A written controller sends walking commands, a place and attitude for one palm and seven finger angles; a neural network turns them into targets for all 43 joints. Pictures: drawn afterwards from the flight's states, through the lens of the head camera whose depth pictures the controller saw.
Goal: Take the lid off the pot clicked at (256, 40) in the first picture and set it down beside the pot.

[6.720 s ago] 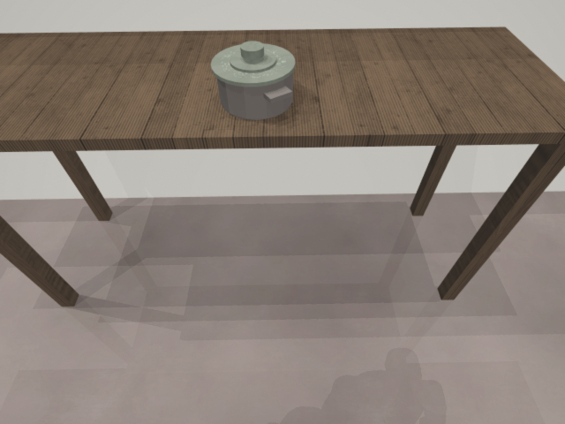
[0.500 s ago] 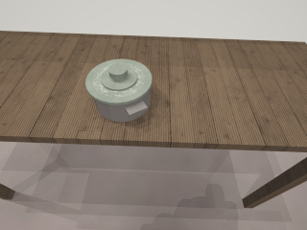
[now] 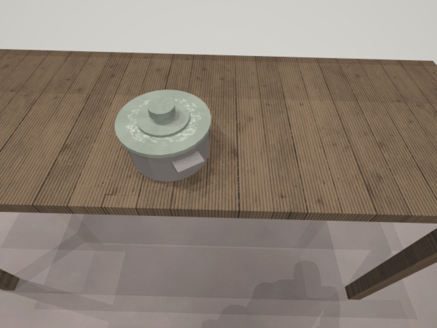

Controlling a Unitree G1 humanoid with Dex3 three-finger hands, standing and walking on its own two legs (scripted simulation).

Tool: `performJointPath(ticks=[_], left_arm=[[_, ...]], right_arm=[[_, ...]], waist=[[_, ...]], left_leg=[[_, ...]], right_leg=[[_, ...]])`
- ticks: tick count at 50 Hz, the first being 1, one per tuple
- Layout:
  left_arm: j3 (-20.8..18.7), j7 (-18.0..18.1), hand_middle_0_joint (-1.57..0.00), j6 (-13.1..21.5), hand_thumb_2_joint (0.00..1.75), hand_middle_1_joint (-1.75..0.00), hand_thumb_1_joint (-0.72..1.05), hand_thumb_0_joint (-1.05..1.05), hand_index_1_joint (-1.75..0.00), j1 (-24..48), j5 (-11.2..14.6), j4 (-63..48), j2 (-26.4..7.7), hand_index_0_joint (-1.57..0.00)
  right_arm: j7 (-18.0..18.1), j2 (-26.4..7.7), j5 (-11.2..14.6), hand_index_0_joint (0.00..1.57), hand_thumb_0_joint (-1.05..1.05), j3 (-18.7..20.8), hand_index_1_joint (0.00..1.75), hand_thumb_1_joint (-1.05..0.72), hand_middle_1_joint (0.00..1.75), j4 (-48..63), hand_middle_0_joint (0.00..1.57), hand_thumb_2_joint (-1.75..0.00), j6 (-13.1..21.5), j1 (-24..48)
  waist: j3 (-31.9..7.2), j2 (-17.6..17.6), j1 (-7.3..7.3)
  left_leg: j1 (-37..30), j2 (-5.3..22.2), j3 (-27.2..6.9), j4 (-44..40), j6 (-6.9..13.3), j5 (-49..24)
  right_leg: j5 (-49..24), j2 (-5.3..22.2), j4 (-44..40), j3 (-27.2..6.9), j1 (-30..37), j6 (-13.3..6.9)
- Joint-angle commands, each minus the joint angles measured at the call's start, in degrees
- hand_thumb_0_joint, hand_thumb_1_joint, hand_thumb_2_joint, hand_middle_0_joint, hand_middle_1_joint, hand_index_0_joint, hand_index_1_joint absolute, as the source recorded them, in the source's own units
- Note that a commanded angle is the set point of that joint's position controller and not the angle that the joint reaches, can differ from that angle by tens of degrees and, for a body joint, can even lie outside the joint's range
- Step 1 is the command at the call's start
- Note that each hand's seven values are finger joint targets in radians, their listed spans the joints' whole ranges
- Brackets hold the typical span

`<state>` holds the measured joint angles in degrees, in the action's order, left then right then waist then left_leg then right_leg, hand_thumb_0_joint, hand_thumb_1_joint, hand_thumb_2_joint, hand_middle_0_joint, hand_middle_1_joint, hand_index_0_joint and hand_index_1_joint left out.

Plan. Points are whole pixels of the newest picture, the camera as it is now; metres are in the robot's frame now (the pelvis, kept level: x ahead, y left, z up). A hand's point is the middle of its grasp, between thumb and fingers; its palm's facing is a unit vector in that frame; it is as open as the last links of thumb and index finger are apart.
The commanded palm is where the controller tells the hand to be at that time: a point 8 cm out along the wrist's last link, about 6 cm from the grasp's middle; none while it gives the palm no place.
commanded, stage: look again from close up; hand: left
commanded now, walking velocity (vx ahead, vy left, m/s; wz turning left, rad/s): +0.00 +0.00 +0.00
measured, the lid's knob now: (161, 108) +0.45 +0.13 +0.16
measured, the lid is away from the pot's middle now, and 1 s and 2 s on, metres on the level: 0.00 0.00 0.00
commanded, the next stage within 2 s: lift the closed hand beside the body in 0.72 s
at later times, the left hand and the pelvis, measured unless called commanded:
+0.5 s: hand out of the picture +0.00 +0.16 -0.18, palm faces +0.02 -0.98 -0.18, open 7.4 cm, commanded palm none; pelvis +0.00 -0.01 +0.00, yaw +0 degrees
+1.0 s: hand out of the picture +0.13 +0.19 -0.07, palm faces +0.18 -0.93 -0.32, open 6.7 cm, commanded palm +0.09 +0.22 -0.02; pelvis +0.00 -0.01 +0.00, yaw +3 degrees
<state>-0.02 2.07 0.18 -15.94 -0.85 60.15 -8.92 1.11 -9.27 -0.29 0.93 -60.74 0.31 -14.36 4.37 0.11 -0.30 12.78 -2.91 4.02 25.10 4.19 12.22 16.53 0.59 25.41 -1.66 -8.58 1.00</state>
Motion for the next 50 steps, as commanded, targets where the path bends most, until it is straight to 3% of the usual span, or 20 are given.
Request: performJointPath(ticks=[1,9,11,14,16,23,24,37,39,40,41,42,43,44,45,46,48,49,50], left_arm=[[-1.1,0.7,-0.2,0.9,0.9,-0.3,0.9,0.0,-0.3,-4.8,0.1,-1.1,-5.8,-0.2],[-1.0,0.7,-0.2,1.1,0.9,-0.3,0.9,0.0,-0.3,-5.2,0.2,-0.5,-5.7,-0.2],[-1.0,0.7,-0.2,1.1,0.9,-0.3,0.9,0.0,-0.3,-5.3,0.2,-0.3,-5.4,-0.2],[-0.9,0.7,-0.2,1.2,0.9,-0.3,0.9,0.0,-0.3,-5.4,0.2,-0.2,-5.6,-0.2],[-0.8,0.8,-0.2,1.2,0.9,-0.3,0.9,0.0,-0.3,-5.7,0.2,0.0,-5.1,-0.2],[-0.8,0.7,-0.2,1.3,0.9,-0.3,0.9,0.0,-0.3,-6.0,0.2,0.5,-4.8,-0.2],[-0.8,0.7,-0.2,1.3,0.9,-0.3,0.9,0.0,-0.3,-6.1,0.2,0.3,-5.1,-0.2],[-0.7,0.7,-0.2,1.4,0.9,-0.3,0.9,0.0,-0.3,-6.9,0.1,1.0,-4.1,-0.2],[-0.7,0.7,-0.2,1.4,0.9,-0.3,0.9,0.0,-0.3,-7.1,0.2,1.1,-4.3,-0.2],[-0.7,0.7,-0.2,1.3,0.9,-0.3,0.9,0.0,-0.3,-7.2,0.2,1.2,-3.8,-0.2],[-0.5,2.6,-0.2,2.5,0.9,-0.3,0.9,0.0,-0.3,-8.0,-1.0,2.1,-5.4,-0.2],[0.9,2.9,-0.24,11.3,0.9,-0.35,0.9,0.0,-0.35,27.9,5.6,-69.6,-13.5,-0.24],[-1.3,5.9,-0.29,7.1,0.9,-0.4,0.9,0.0,-0.4,7.3,1.4,-61.0,-13.7,-0.29],[-0.5,8.5,-0.33,3.0,0.9,-0.44,0.9,0.0,-0.44,4.4,3.1,-59.0,-12.4,-0.33],[2.0,8.8,-0.38,-0.3,0.9,-0.49,0.9,0.0,-0.49,-6.5,3.1,-56.1,-5.4,-0.38],[8.3,7.8,-0.42,-1.1,0.9,-0.54,0.9,0.0,-0.54,-6.4,3.0,-59.7,1.0,-0.42],[10.2,6.3,-0.51,-1.2,0.9,-0.64,0.9,0.0,-0.64,-16.6,1.2,-50.3,4.8,-0.51],[9.2,5.5,-0.55,-1.6,0.9,-0.68,0.9,0.0,-0.68,-23.0,0.5,-44.2,5.4,-0.55],[5.0,4.6,-0.6,-1.3,0.9,-0.73,0.9,0.0,-0.73,-26.9,0.2,-44.6,1.8,-0.6]], right_arm=[[0.3,-5.3,-0.2,0.2,0.0,1.0,0.3,-0.9,0.3,1.4,0.2,-0.9,0.9,-3.5],[0.3,-4.6,-0.1,0.2,0.0,0.9,0.3,-0.9,0.3,0.5,0.2,-0.9,1.0,-4.3],[0.4,-4.9,-0.1,0.2,0.0,0.9,0.3,-0.9,0.3,0.3,0.2,-0.9,1.0,-4.3],[0.3,-4.3,0.0,0.2,0.0,0.8,0.3,-0.9,0.3,-0.1,0.2,-0.9,1.1,-4.6],[0.4,-4.5,-0.1,0.2,0.0,0.8,0.3,-0.9,0.3,-0.3,0.2,-0.9,1.0,-4.5],[0.4,-4.0,-0.1,0.2,0.0,0.7,0.3,-0.9,0.3,-0.9,0.2,-0.9,1.0,-5.2],[0.4,-3.7,0.0,0.2,0.0,0.7,0.3,-0.9,0.3,-0.7,0.2,-0.9,1.1,-5.1],[0.6,-3.4,0.0,0.2,0.0,0.7,0.3,-0.9,0.3,-1.2,0.2,-0.9,1.3,-6.1],[0.5,-3.2,0.1,0.2,0.0,0.7,0.3,-0.9,0.3,-1.3,0.2,-0.9,1.3,-6.3],[0.6,-3.5,0.0,0.2,0.0,0.8,0.3,-0.9,0.3,-1.3,0.2,-0.9,1.2,-5.9],[0.4,-5.8,0.2,0.2,0.0,-0.1,0.3,-0.9,0.3,2.6,0.2,-0.9,1.9,-1.1],[0.1,-13.0,4.0,0.2,0.0,0.9,0.3,-0.9,0.3,20.4,0.2,-0.9,11.7,-2.5],[2.5,-10.3,4.1,0.2,0.0,-0.9,0.3,-0.9,0.3,18.7,0.2,-0.9,15.7,2.6],[2.6,-10.0,4.5,0.2,0.0,-0.6,0.3,-0.9,0.3,15.4,0.2,-0.9,16.6,4.4],[2.3,-9.5,4.9,0.2,0.0,-0.2,0.3,-0.9,0.3,15.5,0.2,-0.9,16.7,3.8],[1.6,-8.8,4.3,0.2,0.0,-1.4,0.3,-0.9,0.3,18.7,0.2,-0.9,17.6,4.5],[0.2,-9.6,2.8,0.2,0.0,-0.5,0.3,-0.9,0.3,20.3,0.2,-0.9,17.7,5.7],[-0.8,-10.3,2.6,0.2,0.0,1.0,0.3,-0.9,0.3,22.1,0.2,-0.9,16.6,6.2],[-1.6,-10.3,2.1,0.2,0.0,2.0,0.3,-0.9,0.3,23.5,0.2,-0.9,14.9,6.4]], waist=[[-2.2,0.1,0.18],[-1.6,-1.2,0.3],[-1.9,0.4,0.07],[-1.7,-1.4,0.24],[-0.9,0.2,0.07],[-0.3,0.6,0.05],[0.1,-1.3,0.26],[-0.3,0.7,0.1],[-0.6,-1.3,0.2],[-0.1,-0.4,0.17],[-1.9,-1.5,1.02],[-28.0,5.4,0.08],[-29.0,18.5,1.74],[-22.9,15.7,2.11],[-18.1,13.4,1.27],[-10.0,8.6,0.38],[-0.5,-1.6,0.94],[0.4,-5.7,1.87],[1.8,-9.4,2.82]], left_leg=[[-5.6,9.2,-9.3,-4.1,-0.7,-8.7],[-5.3,9.2,-9.2,-3.8,-0.7,-9.5],[-5.8,9.1,-8.9,-3.9,-0.9,-8.4],[-5.4,9.1,-8.8,-3.5,-0.8,-10.2],[-5.5,9.1,-8.6,-3.7,-1.0,-8.9],[-4.9,9.0,-8.5,-4.3,-1.2,-7.0],[-4.0,9.0,-8.7,-3.8,-1.0,-7.1],[-4.3,9.1,-8.6,-4.4,-1.0,-6.8],[-4.0,9.2,-8.9,-4.1,-0.9,-7.0],[-4.1,9.1,-8.7,-4.1,-1.0,-6.5],[-0.8,8.6,-7.7,6.1,-2.6,-16.8],[-14.6,3.8,-9.2,-2.6,-4.8,-15.6],[-18.9,6.1,-7.9,-2.9,-5.9,-17.7],[-13.8,5.6,-8.7,-3.0,-7.2,-11.1],[-11.7,5.1,-9.7,-5.4,-6.5,-6.7],[-9.4,4.9,-10.4,-6.9,-5.4,-4.3],[-6.0,5.0,-10.5,-6.8,-3.7,-6.6],[-3.5,5.3,-10.2,-6.2,-3.5,-9.0],[-1.7,5.3,-9.0,-5.4,-3.6,-10.4]], right_leg=[[-9.4,5.4,-3.8,-3.5,-3.6,-2.9],[-10.3,5.3,-4.5,-3.2,-2.9,-2.9],[-9.6,5.6,-4.5,-3.5,-3.2,-2.9],[-11.2,5.5,-4.8,-3.4,-2.5,-2.9],[-10.3,5.8,-5.1,-3.8,-3.5,-3.1],[-9.2,5.6,-5.4,-3.8,-3.6,-3.0],[-9.7,5.3,-5.7,-3.6,-3.2,-3.0],[-9.3,5.3,-5.2,-3.5,-3.6,-3.0],[-9.7,5.1,-5.5,-3.2,-2.8,-2.9],[-9.3,5.3,-5.4,-3.5,-3.5,-3.0],[-23.8,6.3,-4.4,-4.0,-2.2,-2.3],[-17.6,1.8,-0.6,1.3,2.1,-3.0],[-11.0,0.6,0.9,1.4,-1.7,-4.4],[-9.4,0.4,-0.2,3.3,-2.3,-3.6],[-8.7,0.3,-2.0,3.8,-1.9,-3.4],[-7.7,0.2,-2.9,4.8,-2.6,-3.1],[-6.8,-0.5,-4.5,6.5,-5.6,-2.7],[-6.9,-0.7,-4.6,7.0,-5.4,-3.0],[-7.7,-0.8,-4.8,6.9,-5.5,-2.9]])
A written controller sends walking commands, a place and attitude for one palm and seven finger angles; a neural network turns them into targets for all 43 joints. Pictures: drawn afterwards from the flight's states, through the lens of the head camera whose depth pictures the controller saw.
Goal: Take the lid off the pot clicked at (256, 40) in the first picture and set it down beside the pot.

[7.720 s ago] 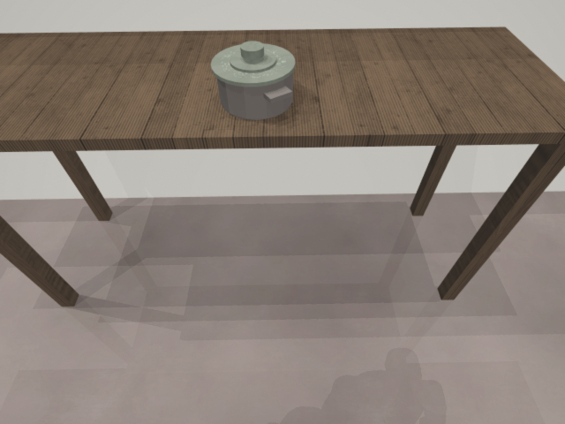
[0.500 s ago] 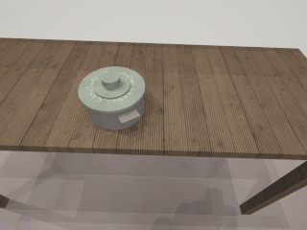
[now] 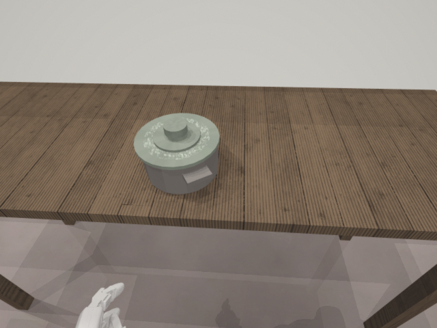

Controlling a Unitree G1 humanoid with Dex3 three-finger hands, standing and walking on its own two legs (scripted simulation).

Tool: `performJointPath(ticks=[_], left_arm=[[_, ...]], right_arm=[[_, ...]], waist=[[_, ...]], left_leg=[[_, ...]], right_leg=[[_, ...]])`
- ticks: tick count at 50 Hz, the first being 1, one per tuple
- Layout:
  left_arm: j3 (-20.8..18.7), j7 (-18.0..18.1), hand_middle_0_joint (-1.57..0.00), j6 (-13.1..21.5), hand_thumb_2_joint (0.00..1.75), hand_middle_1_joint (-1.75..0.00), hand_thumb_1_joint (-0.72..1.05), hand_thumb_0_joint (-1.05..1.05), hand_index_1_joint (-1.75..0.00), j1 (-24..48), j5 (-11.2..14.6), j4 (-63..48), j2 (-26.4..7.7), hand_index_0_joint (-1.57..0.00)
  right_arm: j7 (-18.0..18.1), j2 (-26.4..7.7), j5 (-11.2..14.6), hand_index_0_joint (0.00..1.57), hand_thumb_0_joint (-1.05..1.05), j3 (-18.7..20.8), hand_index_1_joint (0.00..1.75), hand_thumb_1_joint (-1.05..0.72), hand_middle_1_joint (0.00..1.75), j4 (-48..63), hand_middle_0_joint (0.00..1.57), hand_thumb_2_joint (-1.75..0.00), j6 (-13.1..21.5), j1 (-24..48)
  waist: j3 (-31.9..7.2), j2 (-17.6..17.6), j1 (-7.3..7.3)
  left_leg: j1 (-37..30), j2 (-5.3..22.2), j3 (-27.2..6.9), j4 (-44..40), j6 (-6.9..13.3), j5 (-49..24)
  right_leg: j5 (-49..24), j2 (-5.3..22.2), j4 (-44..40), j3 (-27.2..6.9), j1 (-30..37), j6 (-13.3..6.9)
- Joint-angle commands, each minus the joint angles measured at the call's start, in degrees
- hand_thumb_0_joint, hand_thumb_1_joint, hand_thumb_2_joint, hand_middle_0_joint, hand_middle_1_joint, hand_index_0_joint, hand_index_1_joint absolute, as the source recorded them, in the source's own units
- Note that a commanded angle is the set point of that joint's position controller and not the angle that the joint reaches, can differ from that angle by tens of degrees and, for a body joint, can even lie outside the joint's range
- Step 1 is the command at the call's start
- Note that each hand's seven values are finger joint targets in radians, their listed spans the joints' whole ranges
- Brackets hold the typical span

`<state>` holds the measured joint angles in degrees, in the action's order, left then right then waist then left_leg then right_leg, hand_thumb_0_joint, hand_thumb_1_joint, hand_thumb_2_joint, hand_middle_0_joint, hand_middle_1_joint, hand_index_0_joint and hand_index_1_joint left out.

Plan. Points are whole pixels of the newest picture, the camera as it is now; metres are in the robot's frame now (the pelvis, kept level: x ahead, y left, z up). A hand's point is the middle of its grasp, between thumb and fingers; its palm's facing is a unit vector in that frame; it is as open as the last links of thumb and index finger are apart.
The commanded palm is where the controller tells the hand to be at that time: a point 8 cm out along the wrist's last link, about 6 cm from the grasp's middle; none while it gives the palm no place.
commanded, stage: lift the closed hand beside the body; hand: left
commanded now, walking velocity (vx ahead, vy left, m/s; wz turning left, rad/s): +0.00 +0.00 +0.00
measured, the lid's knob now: (175, 127) +0.45 +0.12 +0.16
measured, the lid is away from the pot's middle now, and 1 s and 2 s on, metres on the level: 0.00 0.00 0.00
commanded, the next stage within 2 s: raise the hand higher, near the body in 0.44 s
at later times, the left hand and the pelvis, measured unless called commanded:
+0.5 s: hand out of the picture +0.12 +0.19 +0.07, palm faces +0.31 -0.88 -0.36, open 3.0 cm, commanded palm +0.06 +0.23 +0.11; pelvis -0.02 -0.04 +0.00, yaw +1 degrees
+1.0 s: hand (77, 288) +0.14 +0.19 +0.14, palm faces +0.30 -0.84 -0.46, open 3.1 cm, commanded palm +0.09 +0.23 +0.17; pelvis -0.01 -0.04 +0.00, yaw -1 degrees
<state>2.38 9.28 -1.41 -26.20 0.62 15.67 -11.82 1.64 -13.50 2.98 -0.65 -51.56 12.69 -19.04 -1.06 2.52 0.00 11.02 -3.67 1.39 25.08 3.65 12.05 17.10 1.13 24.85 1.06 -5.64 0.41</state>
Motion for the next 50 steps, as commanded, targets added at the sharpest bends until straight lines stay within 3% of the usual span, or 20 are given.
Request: performJointPath(ticks=[1,3,4,7,9,10,13,19,22,28,32,34,35,36,37,39,42,44,47,50], left_arm=[[-2.2,-3.5,-0.64,1.3,0.9,-0.78,0.9,0.0,-0.78,-20.1,-1.0,-2.9,0.9,-0.64],[-9.5,-4.9,-0.73,4.0,0.9,-0.88,0.9,0.0,-0.88,-22.1,0.1,-11.2,-5.9,-0.73],[-14.5,-4.6,-0.77,5.5,0.9,-0.92,0.9,0.0,-0.92,-20.6,0.6,-15.5,-10.6,-0.77],[-12.5,-5.1,-0.9,9.2,0.9,-1.07,0.9,0.0,-1.07,-7.2,1.4,-35.0,-10.5,-0.9],[-12.0,-4.7,-0.99,9.4,0.9,-1.16,0.9,0.0,-1.16,-4.3,1.1,-39.6,-10.7,-0.99],[-9.1,-4.9,-1.04,9.0,0.9,-1.21,0.9,0.0,-1.21,-5.4,1.4,-37.8,-7.2,-1.04],[-8.0,-5.5,-1.17,8.8,0.9,-1.36,0.9,0.0,-1.36,-6.7,1.6,-38.1,-5.8,-1.17],[-17.7,-4.8,-1.3,9.7,0.9,-1.5,0.9,0.0,-1.5,-8.9,2.2,-44.7,-13.8,-1.3],[-15.7,-5.3,-1.3,9.6,0.9,-1.5,0.9,0.0,-1.5,-10.3,2.3,-45.5,-11.0,-1.3],[-20.2,-4.6,-1.3,10.2,0.9,-1.5,0.9,0.0,-1.5,-13.9,2.0,-52.2,-15.0,-1.3],[-20.5,-5.3,-1.3,10.0,0.9,-1.5,0.9,0.0,-1.5,-17.9,2.2,-46.4,-12.8,-1.3],[-23.1,-5.1,-1.3,10.9,0.9,-1.5,0.9,0.0,-1.5,-15.9,2.2,-49.0,-15.7,-1.3],[-20.7,-5.1,-1.3,11.8,0.9,-1.5,0.9,0.0,-1.5,-14.3,2.2,-54.0,-14.5,-1.3],[-23.0,-4.6,-1.3,12.1,0.9,-1.5,0.9,0.0,-1.5,-14.8,2.0,-55.2,-16.8,-1.3],[-21.1,-4.5,-1.3,12.3,0.9,-1.5,0.9,0.0,-1.5,-16.3,2.0,-57.1,-14.8,-1.3],[-22.6,-4.0,-1.3,11.9,0.9,-1.5,0.9,0.0,-1.5,-17.6,1.8,-57.3,-16.2,-1.3],[-22.9,-4.1,-1.3,11.9,0.9,-1.5,0.9,0.0,-1.5,-17.3,2.0,-54.2,-15.2,-1.3],[-24.9,-4.2,-1.3,12.3,0.9,-1.5,0.9,0.0,-1.5,-16.1,2.1,-53.5,-16.6,-1.3],[-22.0,-4.6,-1.3,13.5,0.9,-1.5,0.9,0.0,-1.5,-12.4,2.3,-58.7,-14.9,-1.3],[-22.4,-4.2,-1.3,13.7,0.9,-1.5,0.9,0.0,-1.5,-10.7,2.3,-60.3,-15.4,-1.3]], right_arm=[[-2.5,-5.8,-1.3,0.2,0.0,4.3,0.3,-0.9,0.3,16.2,0.2,-0.9,1.1,12.4],[-2.3,-5.4,-1.0,0.2,0.0,4.6,0.3,-0.9,0.3,21.3,0.2,-0.9,-0.6,15.5],[-1.8,-5.4,-0.8,0.2,0.0,4.9,0.3,-0.9,0.3,22.9,0.2,-0.9,-1.3,16.4],[-0.5,-4.2,-1.2,0.2,0.0,2.9,0.3,-0.9,0.3,27.9,0.2,-0.9,-1.6,16.4],[0.0,-4.2,-2.2,0.2,0.0,2.3,0.3,-0.9,0.3,28.4,0.2,-0.9,-1.7,15.1],[0.3,-3.8,-2.3,0.2,0.0,1.8,0.3,-0.9,0.3,28.3,0.2,-0.9,-2.0,14.7],[0.8,-4.5,-2.7,0.2,0.0,1.8,0.3,-0.9,0.3,28.8,0.2,-0.9,-2.4,13.4],[2.0,-4.5,-2.9,0.2,0.0,2.0,0.3,-0.9,0.3,29.1,0.2,-0.9,-2.9,15.8],[2.5,-3.4,-2.8,0.2,0.0,1.5,0.3,-0.9,0.3,28.9,0.2,-0.9,-2.9,16.9],[2.8,-3.4,-2.7,0.2,0.0,1.6,0.3,-0.9,0.3,28.2,0.2,-0.9,-1.6,18.0],[2.9,-2.6,-2.0,0.2,0.0,2.4,0.3,-0.9,0.3,27.0,0.2,-0.9,-2.3,19.3],[3.0,-3.3,-1.8,0.2,0.0,2.8,0.3,-0.9,0.3,26.9,0.2,-0.9,-2.0,19.7],[3.0,-3.3,-1.7,0.2,0.0,2.5,0.3,-0.9,0.3,28.1,0.2,-0.9,-1.3,19.3],[3.2,-3.6,-1.8,0.2,0.0,2.7,0.3,-0.9,0.3,27.7,0.2,-0.9,-0.7,18.6],[3.1,-3.5,-1.9,0.2,0.0,2.5,0.3,-0.9,0.3,27.9,0.2,-0.9,-0.3,18.4],[2.9,-3.7,-1.8,0.2,0.0,2.7,0.3,-0.9,0.3,27.4,0.2,-0.9,-0.1,18.2],[3.0,-3.2,-1.7,0.2,0.0,3.1,0.3,-0.9,0.3,26.8,0.2,-0.9,-0.4,18.3],[3.0,-3.5,-1.5,0.2,0.0,3.3,0.3,-0.9,0.3,26.4,0.2,-0.9,-0.8,19.0],[3.0,-3.5,-1.5,0.2,0.0,2.7,0.3,-0.9,0.3,27.4,0.2,-0.9,-0.2,18.4],[2.6,-3.4,-1.7,0.2,0.0,2.3,0.3,-0.9,0.3,27.2,0.2,-0.9,0.3,17.8]], waist=[[6.9,-13.8,3.71],[7.6,-15.1,4.93],[6.3,-12.8,4.96],[2.2,0.3,2.95],[1.0,6.6,1.78],[2.2,6.8,0.94],[1.2,4.0,0.67],[-0.7,-3.1,2.67],[1.7,-1.9,2.75],[-1.5,1.6,4.17],[3.3,-6.3,3.98],[3.5,-4.4,4.29],[1.4,-0.8,3.67],[-1.2,-0.4,4.39],[-2.2,1.2,4.28],[-3.1,2.3,4.63],[0.6,-3.3,4.15],[2.6,-3.7,4.38],[1.1,1.7,3.7],[-0.4,2.0,3.66]], left_leg=[[0.8,5.9,-5.7,-5.5,-3.7,-10.0],[3.2,5.2,-3.8,-6.1,-3.8,-4.9],[2.3,5.2,-2.9,-5.8,-3.8,-3.8],[-2.3,4.3,-1.8,-5.1,-2.9,-1.8],[-4.4,4.1,-1.4,-4.0,-2.6,-1.2],[-4.7,3.9,-1.3,-3.7,-2.5,-0.2],[-6.8,3.8,-1.6,-3.0,-1.9,-0.5],[-7.7,3.5,-1.3,-1.7,-1.4,-3.8],[-7.3,3.5,-1.3,-2.1,-1.3,-4.8],[-8.3,4.0,-1.7,-2.0,-1.6,-8.2],[-6.1,4.4,-1.2,-2.3,-1.2,-7.3],[-6.9,4.3,-1.0,-2.1,-1.2,-6.4],[-7.8,4.2,-0.9,-2.1,-1.1,-6.5],[-8.7,4.5,-1.1,-1.9,-1.3,-7.6],[-9.3,4.4,-1.1,-1.9,-1.3,-8.7],[-9.8,4.4,-1.1,-1.4,-1.5,-10.3],[-8.1,4.7,-1.0,-2.0,-1.3,-9.1],[-8.2,4.6,-0.8,-2.0,-1.3,-8.2],[-9.5,4.6,-0.7,-1.9,-1.3,-8.4],[-9.7,4.7,-1.5,-1.9,-1.6,-8.8]], right_leg=[[-7.5,-1.3,-3.8,4.0,-8.0,-2.2],[-4.1,-1.1,-4.4,3.1,-7.5,-1.9],[-4.0,-0.5,-5.3,2.9,-6.7,-2.0],[-4.5,-0.4,-6.1,0.4,-6.8,-1.7],[-4.8,-0.2,-7.3,0.3,-8.1,-1.6],[-3.9,-0.4,-7.9,0.4,-9.3,-1.6],[-3.8,-0.9,-8.1,0.6,-9.5,-1.4],[-5.0,-0.7,-10.0,0.0,-7.7,-1.1],[-6.2,-0.2,-10.2,-0.3,-7.4,-0.8],[-9.3,0.0,-9.5,-0.4,-4.5,-0.7],[-8.6,-0.1,-10.0,-0.1,-6.4,-0.2],[-6.7,-0.2,-11.2,-0.6,-7.6,-0.2],[-6.8,0.2,-10.6,-0.8,-6.7,-0.2],[-7.9,0.2,-10.0,-0.6,-5.6,-0.2],[-9.4,0.2,-9.2,-0.3,-4.9,-0.2],[-11.5,-0.2,-8.8,-0.4,-4.7,-0.4],[-10.6,-0.2,-8.9,0.1,-5.9,-0.3],[-9.7,-0.5,-10.1,-0.3,-7.6,-0.4],[-10.0,0.0,-9.5,-0.5,-6.8,-0.5],[-10.2,-0.3,-8.7,0.0,-5.8,-0.7]])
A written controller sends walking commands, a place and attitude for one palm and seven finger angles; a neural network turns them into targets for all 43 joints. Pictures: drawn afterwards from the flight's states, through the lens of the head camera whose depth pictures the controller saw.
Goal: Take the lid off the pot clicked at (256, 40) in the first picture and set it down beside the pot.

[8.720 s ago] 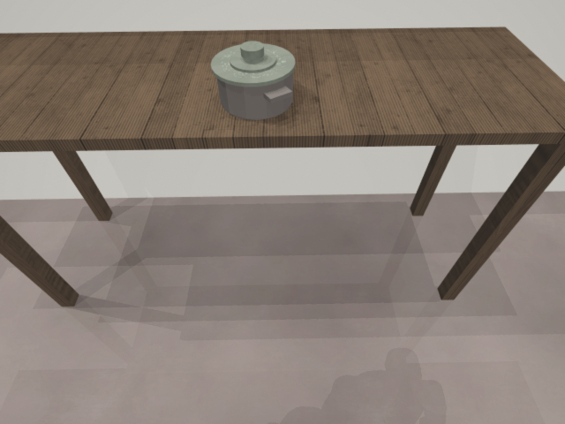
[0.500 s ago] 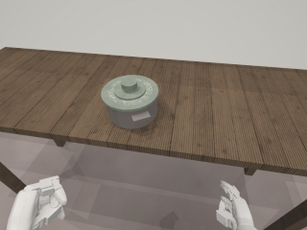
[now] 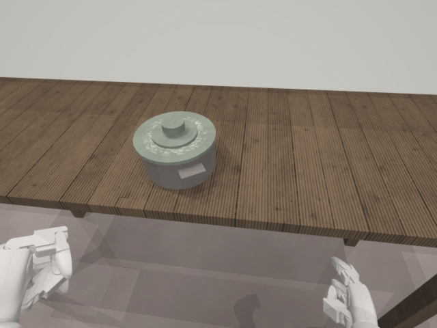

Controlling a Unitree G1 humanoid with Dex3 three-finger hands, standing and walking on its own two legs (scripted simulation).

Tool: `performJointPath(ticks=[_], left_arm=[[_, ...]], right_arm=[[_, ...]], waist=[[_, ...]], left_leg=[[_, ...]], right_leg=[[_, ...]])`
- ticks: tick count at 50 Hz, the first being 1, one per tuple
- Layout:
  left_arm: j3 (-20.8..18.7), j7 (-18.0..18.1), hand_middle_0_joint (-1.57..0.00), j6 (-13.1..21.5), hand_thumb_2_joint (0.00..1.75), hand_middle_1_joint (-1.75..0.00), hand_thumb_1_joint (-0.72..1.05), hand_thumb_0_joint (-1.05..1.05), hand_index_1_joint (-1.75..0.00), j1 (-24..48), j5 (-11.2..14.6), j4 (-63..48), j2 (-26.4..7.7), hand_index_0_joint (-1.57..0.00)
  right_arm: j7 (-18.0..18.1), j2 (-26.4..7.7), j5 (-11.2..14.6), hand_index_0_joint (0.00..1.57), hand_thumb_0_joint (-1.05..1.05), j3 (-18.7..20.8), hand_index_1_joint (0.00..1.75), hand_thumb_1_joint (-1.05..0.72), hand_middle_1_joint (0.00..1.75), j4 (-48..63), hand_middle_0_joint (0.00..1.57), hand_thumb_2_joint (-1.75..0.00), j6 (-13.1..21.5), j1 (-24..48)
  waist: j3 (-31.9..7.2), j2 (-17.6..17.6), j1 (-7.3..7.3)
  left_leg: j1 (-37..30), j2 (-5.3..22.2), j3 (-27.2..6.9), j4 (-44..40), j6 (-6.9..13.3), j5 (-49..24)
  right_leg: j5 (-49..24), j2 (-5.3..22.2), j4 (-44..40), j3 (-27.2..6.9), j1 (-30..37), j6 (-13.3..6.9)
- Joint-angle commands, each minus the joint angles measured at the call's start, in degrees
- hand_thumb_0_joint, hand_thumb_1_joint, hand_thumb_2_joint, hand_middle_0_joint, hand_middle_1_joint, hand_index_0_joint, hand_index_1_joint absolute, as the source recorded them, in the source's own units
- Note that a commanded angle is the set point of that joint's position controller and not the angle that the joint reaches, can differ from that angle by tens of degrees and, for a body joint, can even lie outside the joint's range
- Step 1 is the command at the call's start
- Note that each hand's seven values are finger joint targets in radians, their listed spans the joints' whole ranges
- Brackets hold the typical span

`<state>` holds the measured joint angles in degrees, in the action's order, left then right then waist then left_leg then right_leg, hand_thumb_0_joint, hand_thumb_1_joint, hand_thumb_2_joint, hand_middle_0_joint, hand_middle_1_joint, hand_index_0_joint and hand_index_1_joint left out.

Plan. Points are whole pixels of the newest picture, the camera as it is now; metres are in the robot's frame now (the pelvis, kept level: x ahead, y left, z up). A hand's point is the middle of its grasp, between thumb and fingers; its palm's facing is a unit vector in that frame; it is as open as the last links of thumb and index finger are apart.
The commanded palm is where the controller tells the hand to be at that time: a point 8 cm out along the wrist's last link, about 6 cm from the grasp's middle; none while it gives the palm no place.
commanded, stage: raise the hand higher, near the body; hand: left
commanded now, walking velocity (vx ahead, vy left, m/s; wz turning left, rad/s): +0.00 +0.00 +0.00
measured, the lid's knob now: (173, 125) +0.46 +0.16 +0.15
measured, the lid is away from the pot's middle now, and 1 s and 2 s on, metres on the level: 0.00 0.00 0.00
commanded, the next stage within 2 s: reach forward and open the fingers in 0.32 s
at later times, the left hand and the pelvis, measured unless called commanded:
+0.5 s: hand (51, 223) +0.18 +0.24 +0.20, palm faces +0.39 -0.66 -0.65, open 3.0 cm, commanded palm +0.13 +0.28 +0.22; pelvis +0.00 +0.01 +0.00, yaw +0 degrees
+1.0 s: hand (36, 213) +0.20 +0.28 +0.19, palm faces -0.02 +0.03 -1.00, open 4.8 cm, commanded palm +0.18 +0.28 +0.25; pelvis -0.04 +0.02 -0.01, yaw +2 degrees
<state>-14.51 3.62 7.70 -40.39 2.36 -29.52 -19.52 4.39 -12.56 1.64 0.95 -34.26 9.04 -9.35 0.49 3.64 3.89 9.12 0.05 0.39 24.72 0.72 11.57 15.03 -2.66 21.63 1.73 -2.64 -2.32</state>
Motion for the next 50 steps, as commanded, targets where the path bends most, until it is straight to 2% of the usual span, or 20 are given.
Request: performJointPath(ticks=[1,2,4,5,9,13,16,21,22,23,24,26,29,31,35,37,40,46,49,50], left_arm=[[-7.4,1.7,-1.3,4.5,0.9,-1.5,0.9,0.0,-1.5,3.3,0.6,-14.7,-9.2,-1.3],[-6.5,1.5,-1.3,4.4,0.9,-1.5,0.9,0.0,-1.5,2.9,0.8,-14.3,-7.9,-1.3],[-9.2,1.6,-1.3,4.2,0.9,-1.5,0.9,0.0,-1.5,3.4,0.9,-12.9,-9.6,-1.3],[-6.7,1.2,-1.3,4.3,0.9,-1.5,0.9,0.0,-1.5,4.3,1.0,-13.2,-7.2,-1.3],[-9.4,1.2,-1.3,4.6,0.9,-1.5,0.9,0.0,-1.5,8.5,1.3,-13.8,-9.6,-1.3],[-9.6,1.3,-1.3,5.0,0.9,-1.5,0.9,0.0,-1.5,10.7,1.5,-16.3,-10.0,-1.3],[-10.7,1.5,-1.3,4.8,0.9,-1.5,0.9,0.0,-1.5,12.2,1.8,-14.8,-10.3,-1.3],[-12.1,1.7,-1.3,5.4,0.9,-1.5,0.9,0.0,-1.5,15.1,2.2,-15.2,-11.0,-1.3],[-8.7,2.9,-1.29,-0.2,0.92,-1.46,0.87,0.0,-1.46,16.6,-20.1,-18.6,-23.9,-1.29],[-7.3,3.5,-1.29,-3.3,0.94,-1.43,0.84,0.0,-1.43,18.1,-19.7,-21.9,-17.9,-1.29],[-7.0,3.9,-1.28,-4.7,0.96,-1.39,0.81,0.0,-1.39,20.5,-19.4,-23.4,-18.2,-1.28],[-8.9,3.8,-1.27,-8.3,1.0,-1.32,0.75,0.0,-1.32,16.2,-28.0,-17.3,-22.3,-1.27],[-11.8,1.4,-1.25,-12.8,1.07,-1.22,0.66,0.0,-1.22,15.5,-33.6,-18.4,-29.5,-1.25],[-10.9,-1.1,-1.23,-14.4,1.11,-1.15,0.6,0.0,-1.15,19.3,-37.5,-15.9,-31.9,-1.23],[-8.3,-7.4,-1.2,-15.7,1.19,-1.0,0.46,0.0,-1.0,26.4,-40.0,-9.8,-34.3,-1.2],[-7.8,-10.4,-1.18,-15.7,1.24,-0.93,0.39,0.0,-0.93,26.7,-39.6,-7.0,-35.1,-1.18],[-5.5,-14.3,-1.15,-14.9,1.3,-0.83,0.28,0.0,-0.83,35.8,-39.0,-9.4,-36.1,-1.15],[-7.2,-19.3,-1.07,-13.8,1.42,-0.61,0.07,0.0,-0.61,47.3,-41.3,-2.7,-42.4,-1.07],[-7.7,-21.2,-1.04,-14.5,1.49,-0.51,-0.03,0.0,-0.51,49.5,-41.7,3.3,-42.7,-1.04],[-4.6,-22.3,-1.02,-14.5,1.51,-0.47,-0.07,0.0,-0.47,52.0,-41.6,5.1,-40.6,-1.02]], right_arm=[[-0.1,-4.7,-0.4,0.2,0.0,0.9,0.3,-0.9,0.3,9.7,0.2,-0.9,3.9,7.9],[-0.2,-4.3,-0.5,0.2,0.0,0.8,0.3,-0.9,0.3,9.8,0.2,-0.9,3.7,7.9],[-0.4,-4.6,-0.6,0.2,0.0,1.0,0.3,-0.9,0.3,9.2,0.2,-0.9,3.3,8.2],[-0.6,-4.1,-0.5,0.2,0.0,0.6,0.3,-0.9,0.3,9.7,0.2,-0.9,3.1,8.3],[-0.7,-4.8,-0.6,0.2,0.0,0.4,0.3,-0.9,0.3,9.5,0.2,-0.9,2.7,8.7],[-0.9,-4.7,-0.7,0.2,0.0,0.1,0.3,-0.9,0.3,9.8,0.2,-0.9,2.7,8.1],[-0.9,-4.5,-0.7,0.2,0.0,0.0,0.3,-0.9,0.3,9.3,0.2,-0.9,2.4,8.5],[-1.1,-4.6,-0.6,0.2,0.0,-0.2,0.3,-0.9,0.3,8.9,0.2,-0.9,2.5,8.6],[-1.8,-9.2,-2.3,0.2,0.0,-0.7,0.3,-0.9,0.3,11.2,0.2,-0.9,-1.2,9.5],[-2.5,-6.7,-1.9,0.2,0.0,-0.4,0.3,-0.9,0.3,14.0,0.2,-0.9,-3.2,10.5],[-2.9,-7.0,-1.2,0.2,0.0,-0.4,0.3,-0.9,0.3,14.5,0.2,-0.9,-3.7,11.4],[-3.7,-7.2,-1.4,0.2,0.0,-0.1,0.3,-0.9,0.3,14.4,0.2,-0.9,-6.5,10.0],[-4.4,-8.5,-0.1,0.2,0.0,-0.2,0.3,-0.9,0.3,16.9,0.2,-0.9,-10.9,13.3],[-4.6,-8.8,0.0,0.2,0.0,-0.3,0.3,-0.9,0.3,16.8,0.2,-0.9,-12.6,13.2],[-4.9,-9.3,1.9,0.2,0.0,-0.1,0.3,-0.9,0.3,15.5,0.2,-0.9,-12.7,13.3],[-4.8,-9.6,2.2,0.2,0.0,-0.2,0.3,-0.9,0.3,14.9,0.2,-0.9,-12.3,12.9],[-4.7,-9.3,2.7,0.2,0.0,-0.4,0.3,-0.9,0.3,14.8,0.2,-0.9,-11.0,13.5],[-3.4,-9.0,2.2,0.2,0.0,-1.0,0.3,-0.9,0.3,12.4,0.2,-0.9,-9.3,13.0],[-3.6,-9.6,2.5,0.2,0.0,-1.0,0.3,-0.9,0.3,12.3,0.2,-0.9,-9.6,14.1],[-3.7,-9.2,2.3,0.2,0.0,-1.4,0.3,-0.9,0.3,12.1,0.2,-0.9,-10.1,13.5]], waist=[[-2.9,0.0,0.3],[-2.3,-1.0,0.07],[-2.0,-1.8,0.52],[-1.3,-1.7,-0.13],[-0.2,-1.7,0.24],[-3.6,-0.4,0.34],[-2.6,-1.9,0.28],[-2.6,0.0,0.35],[-4.6,4.3,1.42],[-4.4,6.3,1.14],[-3.9,6.3,0.65],[-3.8,5.2,2.0],[-9.2,0.4,2.82],[-11.7,-1.4,2.2],[-11.6,-1.8,1.27],[-11.2,-2.7,1.24],[-13.0,-0.9,0.42],[-11.7,1.0,0.75],[-8.5,1.5,0.33],[-9.0,1.2,0.3]], left_leg=[[-8.6,1.1,-0.5,-1.4,1.3,-9.4],[-8.2,1.1,-0.5,-1.5,1.3,-9.7],[-8.1,1.0,-0.4,-1.2,1.2,-10.1],[-7.5,1.1,-0.6,-1.6,1.2,-9.7],[-7.5,1.1,-0.7,-1.7,1.2,-8.2],[-8.5,1.4,-1.2,-1.9,0.9,-9.7],[-8.1,1.6,-1.2,-2.0,0.9,-8.6],[-7.9,1.8,-1.5,-2.5,0.8,-7.8],[-1.1,0.4,0.5,-0.6,0.7,-10.4],[0.5,0.4,1.1,-0.6,0.4,-11.4],[1.4,0.4,1.0,0.0,0.3,-11.3],[2.7,0.7,0.6,-0.4,0.2,-8.2],[2.3,0.3,0.9,2.1,0.4,-10.5],[2.4,0.4,0.4,2.8,0.8,-11.1],[2.2,0.3,-0.9,2.5,1.2,-8.9],[1.4,0.0,-1.5,2.0,1.4,-9.3],[-0.4,-0.6,-2.0,1.8,1.8,-10.0],[-1.7,-1.2,-3.0,-0.1,1.9,-8.9],[-1.5,-1.6,-2.8,-0.4,1.7,-7.8],[-0.5,-1.8,-2.3,-1.3,1.6,-6.8]], right_leg=[[-9.3,3.4,-5.4,-0.8,-8.7,2.0],[-9.9,3.4,-5.1,-0.6,-8.4,2.0],[-10.8,3.0,-5.2,-0.7,-8.7,1.9],[-10.4,3.3,-4.8,-0.5,-8.5,1.9],[-8.9,3.0,-5.6,-0.8,-9.5,1.8],[-9.6,3.3,-4.6,-0.5,-7.6,1.7],[-8.3,3.2,-4.8,-0.5,-8.1,1.6],[-7.2,3.4,-4.6,-0.4,-7.9,1.4],[-8.7,2.5,0.2,-1.2,-10.0,1.8],[-8.1,2.8,1.4,1.2,-10.0,1.2],[-8.1,2.4,1.9,1.0,-10.1,0.9],[-4.0,1.9,2.6,1.0,-11.2,0.6],[-8.4,1.8,3.7,-1.3,-8.8,0.6],[-8.4,2.5,4.5,-0.9,-9.6,1.2],[-7.1,2.8,3.3,-0.3,-11.8,2.3],[-8.2,3.0,2.4,-0.3,-11.5,2.7],[-9.4,3.0,2.0,0.0,-10.9,2.9],[-6.7,2.6,0.0,-0.1,-10.3,2.6],[-6.1,1.6,-1.1,-0.5,-10.8,1.8],[-5.1,2.2,-1.1,0.2,-10.6,2.3]])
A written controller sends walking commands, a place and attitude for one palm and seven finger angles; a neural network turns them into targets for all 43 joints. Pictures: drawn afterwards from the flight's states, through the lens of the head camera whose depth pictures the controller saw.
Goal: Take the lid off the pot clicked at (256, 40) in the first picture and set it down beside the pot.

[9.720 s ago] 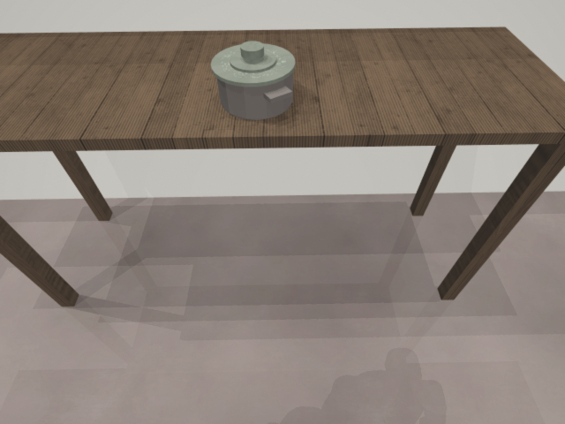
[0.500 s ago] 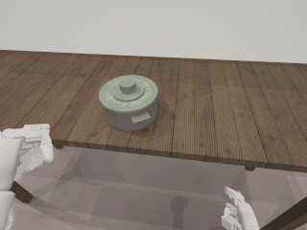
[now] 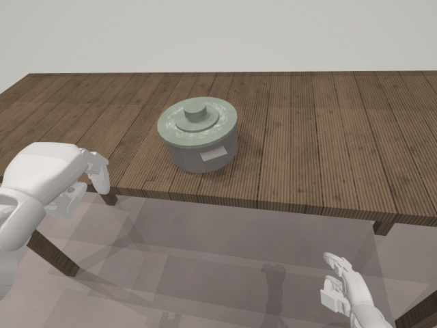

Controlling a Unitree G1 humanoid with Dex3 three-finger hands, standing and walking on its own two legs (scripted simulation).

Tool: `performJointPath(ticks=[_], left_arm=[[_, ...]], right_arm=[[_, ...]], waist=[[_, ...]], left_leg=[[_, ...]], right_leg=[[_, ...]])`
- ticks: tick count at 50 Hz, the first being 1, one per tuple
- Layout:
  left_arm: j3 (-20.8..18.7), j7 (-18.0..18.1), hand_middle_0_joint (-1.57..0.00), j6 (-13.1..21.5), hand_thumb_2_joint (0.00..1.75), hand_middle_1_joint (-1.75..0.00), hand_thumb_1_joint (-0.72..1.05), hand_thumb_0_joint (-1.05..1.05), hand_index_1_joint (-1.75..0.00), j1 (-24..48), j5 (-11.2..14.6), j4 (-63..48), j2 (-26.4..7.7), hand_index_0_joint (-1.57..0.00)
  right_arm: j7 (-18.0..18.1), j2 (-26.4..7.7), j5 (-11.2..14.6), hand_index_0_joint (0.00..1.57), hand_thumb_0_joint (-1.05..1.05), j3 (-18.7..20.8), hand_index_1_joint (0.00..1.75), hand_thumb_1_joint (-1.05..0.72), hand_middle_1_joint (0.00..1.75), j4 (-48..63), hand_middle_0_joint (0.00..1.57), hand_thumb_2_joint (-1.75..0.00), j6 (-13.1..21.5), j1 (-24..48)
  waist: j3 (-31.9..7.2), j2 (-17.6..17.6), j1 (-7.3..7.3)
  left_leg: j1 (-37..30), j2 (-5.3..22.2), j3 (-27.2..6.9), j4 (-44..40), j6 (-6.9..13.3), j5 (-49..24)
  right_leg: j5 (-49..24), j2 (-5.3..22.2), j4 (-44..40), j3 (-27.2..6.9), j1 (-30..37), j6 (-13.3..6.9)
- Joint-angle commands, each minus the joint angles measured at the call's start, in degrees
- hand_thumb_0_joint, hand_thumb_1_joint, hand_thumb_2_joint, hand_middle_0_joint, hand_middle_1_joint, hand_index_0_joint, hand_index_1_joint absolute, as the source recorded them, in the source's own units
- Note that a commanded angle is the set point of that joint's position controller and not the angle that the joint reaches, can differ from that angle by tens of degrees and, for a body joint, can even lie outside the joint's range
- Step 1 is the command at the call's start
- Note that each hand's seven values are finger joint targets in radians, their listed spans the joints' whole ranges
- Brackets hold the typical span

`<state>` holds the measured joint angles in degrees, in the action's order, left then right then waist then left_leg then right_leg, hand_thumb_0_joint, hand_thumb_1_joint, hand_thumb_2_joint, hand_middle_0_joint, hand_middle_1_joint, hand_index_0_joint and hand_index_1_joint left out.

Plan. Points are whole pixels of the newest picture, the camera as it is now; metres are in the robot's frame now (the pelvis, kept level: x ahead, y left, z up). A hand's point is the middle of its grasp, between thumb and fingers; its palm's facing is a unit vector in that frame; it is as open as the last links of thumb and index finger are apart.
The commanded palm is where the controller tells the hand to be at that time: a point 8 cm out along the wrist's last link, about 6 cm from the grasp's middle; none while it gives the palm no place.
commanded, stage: reach forward and open the fingers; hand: left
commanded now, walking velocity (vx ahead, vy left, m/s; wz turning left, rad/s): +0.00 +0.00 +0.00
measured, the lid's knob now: (195, 109) +0.50 +0.12 +0.16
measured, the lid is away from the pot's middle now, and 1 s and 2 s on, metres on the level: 0.00 0.00 0.00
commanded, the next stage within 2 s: move the open hand above the knob in 0.68 s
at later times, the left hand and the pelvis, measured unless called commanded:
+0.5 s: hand (84, 169) +0.28 +0.24 +0.21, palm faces -0.04 +0.03 -1.00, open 9.9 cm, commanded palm +0.25 +0.25 +0.29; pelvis -0.03 +0.01 +0.00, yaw -1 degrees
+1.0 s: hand (85, 136) +0.32 +0.25 +0.24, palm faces -0.01 -0.03 -1.00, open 10.1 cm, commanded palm +0.29 +0.23 +0.29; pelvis -0.01 +0.00 +0.00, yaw +0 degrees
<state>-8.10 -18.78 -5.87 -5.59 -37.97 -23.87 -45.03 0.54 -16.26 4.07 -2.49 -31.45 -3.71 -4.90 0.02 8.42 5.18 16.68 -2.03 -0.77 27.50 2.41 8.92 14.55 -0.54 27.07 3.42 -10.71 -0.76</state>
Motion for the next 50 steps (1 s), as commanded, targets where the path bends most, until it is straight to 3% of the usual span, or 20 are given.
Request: performJointPath(ticks=[1,4,5,9,12,17,19,21,24,25,27,31,34,37,39,40,42,45,48,50], left_arm=[[-9.3,-0.6,-1.01,-0.8,1.53,-0.44,-0.1,0.0,-0.44,18.7,-0.7,-0.5,-13.5,-1.01],[-6.5,-1.8,-0.97,-0.1,1.59,-0.33,-0.2,0.0,-0.33,17.5,0.5,-3.7,-9.8,-0.97],[-6.7,-2.7,-0.96,0.3,1.61,-0.29,-0.23,0.0,-0.29,19.1,0.2,-4.5,-11.5,-0.96],[-12.3,-1.7,-0.91,1.0,1.7,-0.15,-0.36,0.0,-0.15,29.4,-2.3,-1.3,-19.6,-0.91],[-11.2,-1.7,-0.88,0.7,1.74,-0.08,-0.42,0.0,-0.08,36.6,-3.7,6.9,-19.9,-0.88],[-2.2,-4.0,-0.87,0.5,1.74,-0.08,-0.42,0.0,-0.08,30.0,-0.7,5.0,-8.0,-0.87],[-1.6,-4.2,-0.87,0.6,1.73,-0.08,-0.42,0.0,-0.08,27.8,-0.7,2.9,-6.5,-0.87],[-3.0,-4.2,-0.87,0.7,1.73,-0.08,-0.41,0.0,-0.08,37.1,-2.7,1.9,-11.6,-0.87],[-13.1,-1.8,-0.87,0.7,1.72,-0.08,-0.41,0.0,-0.08,47.7,-5.1,5.1,-24.7,-0.87],[-10.7,-2.2,-0.87,0.4,1.72,-0.08,-0.41,0.0,-0.08,53.2,-6.3,7.9,-23.6,-0.87],[-8.3,-2.6,-0.87,-0.3,1.71,-0.08,-0.41,0.0,-0.08,51.3,-5.2,13.5,-19.5,-0.87],[1.5,-5.8,-0.87,-1.1,1.71,-0.08,-0.41,0.0,-0.08,38.2,-2.4,13.9,-5.6,-0.87],[3.9,-6.5,-0.87,-1.4,1.72,-0.08,-0.41,0.0,-0.08,33.7,-2.1,8.5,-2.4,-0.87],[-5.1,-5.1,-0.87,-0.9,1.72,-0.08,-0.41,0.0,-0.08,50.0,-5.2,6.7,-17.4,-0.87],[-15.0,-3.5,-0.87,-0.3,1.72,-0.08,-0.41,0.0,-0.08,56.0,-6.1,6.0,-29.3,-0.87],[-12.0,-3.8,-0.87,-0.6,1.72,-0.08,-0.41,0.0,-0.08,61.1,-6.8,6.9,-27.4,-0.87],[-7.3,-4.3,-0.87,-1.5,1.72,-0.08,-0.41,0.0,-0.08,58.4,-5.3,13.1,-20.2,-0.87],[0.0,-6.9,-0.87,-3.2,1.72,-0.08,-0.41,0.0,-0.08,43.1,-3.7,19.9,-8.3,-0.87],[9.8,-8.6,-0.87,-3.7,1.72,-0.08,-0.41,0.0,-0.08,39.2,-2.5,11.3,2.0,-0.87],[9.4,-8.1,-0.87,-3.6,1.72,-0.08,-0.41,0.0,-0.08,45.1,-3.5,7.8,-0.4,-0.87]], right_arm=[[0.1,-5.5,0.2,0.2,0.0,2.1,0.3,-0.9,0.3,9.7,0.2,-0.9,2.8,9.4],[-0.5,-5.4,0.5,0.2,0.0,2.5,0.3,-0.9,0.3,11.5,0.2,-0.9,4.5,11.0],[-0.7,-5.1,-0.1,0.2,0.0,2.3,0.3,-0.9,0.3,11.0,0.2,-0.9,4.3,10.0],[0.3,-6.0,-0.1,0.2,0.0,2.3,0.3,-0.9,0.3,9.9,0.2,-0.9,5.1,10.6],[0.8,-5.8,-0.2,0.2,0.0,2.4,0.3,-0.9,0.3,8.3,0.2,-0.9,4.7,9.2],[-0.9,-5.1,0.6,0.2,0.0,2.7,0.3,-0.9,0.3,10.9,0.2,-0.9,4.9,10.2],[-1.4,-5.3,0.9,0.2,0.0,2.8,0.3,-0.9,0.3,11.9,0.2,-0.9,5.5,10.4],[-0.8,-5.6,0.5,0.2,0.0,2.6,0.3,-0.9,0.3,10.8,0.2,-0.9,4.9,10.6],[0.5,-6.9,-0.1,0.2,0.0,2.6,0.3,-0.9,0.3,9.0,0.2,-0.9,5.4,9.0],[0.7,-5.8,-0.2,0.2,0.0,2.0,0.3,-0.9,0.3,8.6,0.2,-0.9,5.4,9.6],[0.9,-5.7,0.1,0.2,0.0,2.3,0.3,-0.9,0.3,7.9,0.2,-0.9,4.8,8.7],[-1.1,-5.1,0.6,0.2,0.0,2.7,0.3,-0.9,0.3,10.1,0.2,-0.9,4.5,8.9],[-2.0,-5.3,1.3,0.2,0.0,2.6,0.3,-0.9,0.3,12.0,0.2,-0.9,4.4,9.4],[-0.4,-6.5,0.5,0.2,0.0,2.1,0.3,-0.9,0.3,10.3,0.2,-0.9,4.1,10.1],[0.6,-7.2,-0.3,0.2,0.0,2.1,0.3,-0.9,0.3,9.3,0.2,-0.9,4.8,9.0],[0.9,-5.5,-0.4,0.2,0.0,1.7,0.3,-0.9,0.3,9.5,0.2,-0.9,5.1,10.0],[1.0,-5.2,-0.1,0.2,0.0,1.8,0.3,-0.9,0.3,8.4,0.2,-0.9,4.8,9.1],[-1.0,-5.6,0.5,0.2,0.0,2.3,0.3,-0.9,0.3,8.7,0.2,-0.9,3.9,7.5],[-2.2,-5.4,1.3,0.2,0.0,2.3,0.3,-0.9,0.3,11.5,0.2,-0.9,3.1,10.7],[-2.1,-5.2,1.6,0.2,0.0,1.9,0.3,-0.9,0.3,11.8,0.2,-0.9,3.3,10.8]], waist=[[-7.8,-4.0,-1.09],[-10.5,-2.0,-1.22],[-13.6,-3.2,-0.57],[-10.3,-2.8,-1.16],[-9.5,-2.6,-0.64],[-11.1,-4.2,-0.56],[-11.4,-4.6,-1.31],[-10.1,-4.9,-1.32],[-11.5,-2.3,-1.27],[-13.5,-1.7,-0.82],[-11.1,-2.5,-1.04],[-11.7,-4.7,-0.65],[-11.2,-6.7,-2.22],[-10.2,-6.4,-1.79],[-14.7,-2.5,-0.99],[-19.2,-0.6,-0.47],[-15.8,-0.3,-1.38],[-13.5,-5.5,-1.4],[-10.6,-8.2,-2.56],[-12.5,-8.1,-3.4]], left_leg=[[-8.5,0.4,-1.1,-4.6,-0.2,-3.0],[-11.5,0.1,-1.6,-3.7,0.1,-3.0],[-10.9,0.1,-1.4,-4.7,0.1,-2.6],[-9.8,0.4,-2.3,-5.5,0.2,3.1],[-8.2,0.7,-2.6,-7.3,-0.2,5.6],[-9.5,0.7,-2.4,-7.6,-0.3,6.1],[-10.5,0.7,-2.6,-6.3,0.0,5.1],[-8.9,1.1,-2.7,-8.5,0.1,9.0],[-9.5,1.0,-3.6,-7.7,0.3,8.8],[-8.6,0.8,-3.8,-8.3,0.0,7.9],[-8.4,1.1,-3.4,-8.6,-0.3,8.1],[-9.1,0.8,-2.6,-7.8,-0.3,7.0],[-10.1,0.9,-1.7,-5.9,0.2,5.5],[-7.5,0.7,-2.0,-7.7,0.5,9.0],[-9.6,0.3,-2.6,-6.0,0.8,4.2],[-9.8,-0.1,-2.5,-5.6,0.7,1.1],[-10.5,0.1,-2.5,-6.0,0.2,0.0],[-9.8,0.0,-1.4,-4.9,-0.1,-2.9],[-9.2,-0.2,-0.1,-4.6,0.4,0.2],[-10.4,0.0,-0.3,-4.6,0.7,1.1]], right_leg=[[-3.2,0.1,-6.9,-1.2,-3.2,0.9],[-3.5,-0.6,-6.5,-1.9,-3.0,0.2],[-2.8,0.1,-6.5,-1.6,-1.0,0.6],[3.2,-0.7,-6.8,-2.0,-3.2,0.2],[5.7,-0.1,-6.6,-1.3,-3.7,0.2],[3.4,0.0,-5.6,-1.0,-3.5,0.3],[2.1,-0.6,-5.2,-1.5,-4.1,-0.3],[5.2,-0.1,-5.2,-1.0,-4.3,0.2],[6.1,-0.9,-5.0,-1.9,-3.9,-0.7],[6.3,-0.3,-4.8,-1.8,-3.0,-0.6],[6.5,-0.2,-4.9,-1.2,-4.2,-0.4],[3.1,0.0,-4.7,-1.1,-4.2,-0.5],[2.0,-0.5,-4.7,-1.2,-5.4,-0.4],[6.9,0.0,-4.9,-1.2,-4.9,-0.1],[4.6,-0.5,-4.6,-2.4,-2.1,-1.0],[3.0,0.2,-3.9,-3.0,0.0,-0.9],[1.0,0.2,-4.3,-1.8,-1.8,-0.7],[-4.4,0.3,-4.3,-1.3,-2.5,-0.8],[-2.6,0.3,-5.2,-0.7,-5.1,0.1],[-1.0,0.4,-5.0,-1.1,-4.9,0.1]])
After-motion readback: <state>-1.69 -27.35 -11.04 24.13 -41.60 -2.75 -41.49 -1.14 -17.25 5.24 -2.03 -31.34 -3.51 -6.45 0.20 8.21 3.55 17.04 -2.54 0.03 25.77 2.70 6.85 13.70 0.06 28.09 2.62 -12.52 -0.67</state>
